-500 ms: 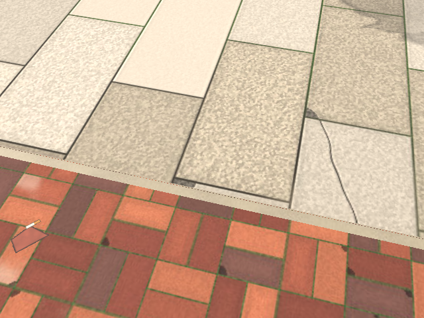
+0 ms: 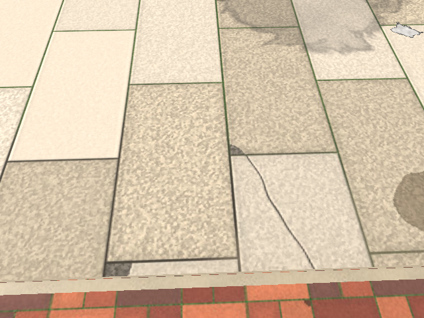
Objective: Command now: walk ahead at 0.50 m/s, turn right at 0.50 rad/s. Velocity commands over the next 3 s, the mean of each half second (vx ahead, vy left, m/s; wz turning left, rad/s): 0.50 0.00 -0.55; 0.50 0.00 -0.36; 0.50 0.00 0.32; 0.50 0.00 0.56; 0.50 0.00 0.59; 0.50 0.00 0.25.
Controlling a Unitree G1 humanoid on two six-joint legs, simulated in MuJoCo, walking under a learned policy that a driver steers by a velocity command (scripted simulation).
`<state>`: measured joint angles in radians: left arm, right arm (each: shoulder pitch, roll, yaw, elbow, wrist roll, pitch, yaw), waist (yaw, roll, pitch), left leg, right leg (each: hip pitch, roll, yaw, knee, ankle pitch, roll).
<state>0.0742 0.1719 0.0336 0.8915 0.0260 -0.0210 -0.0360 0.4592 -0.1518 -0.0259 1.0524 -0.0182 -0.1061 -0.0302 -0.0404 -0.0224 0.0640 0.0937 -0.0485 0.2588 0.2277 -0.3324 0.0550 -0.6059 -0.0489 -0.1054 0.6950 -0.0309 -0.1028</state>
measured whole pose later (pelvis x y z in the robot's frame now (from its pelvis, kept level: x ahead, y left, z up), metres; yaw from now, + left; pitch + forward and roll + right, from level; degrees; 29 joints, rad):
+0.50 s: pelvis +0.26 -0.04 +0.01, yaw -18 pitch +2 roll +1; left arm 0.45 0.24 0.06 0.91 0.00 -0.05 0.01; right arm 0.04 -0.24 -0.04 0.75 -0.04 -0.01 0.02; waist 0.09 0.04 0.03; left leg -0.67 0.08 -0.03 0.76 -0.03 -0.04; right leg -0.02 0.15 0.13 0.27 -0.26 -0.14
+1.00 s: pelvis +0.49 -0.10 +0.01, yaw -28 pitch +1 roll +1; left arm 0.11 0.27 0.04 0.78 0.04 -0.01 -0.04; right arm 0.48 -0.24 -0.03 0.89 -0.01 -0.08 0.02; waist -0.07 -0.05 0.02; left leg -0.02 -0.06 0.07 0.23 -0.22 0.06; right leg -0.63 -0.06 0.06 0.85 -0.04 -0.03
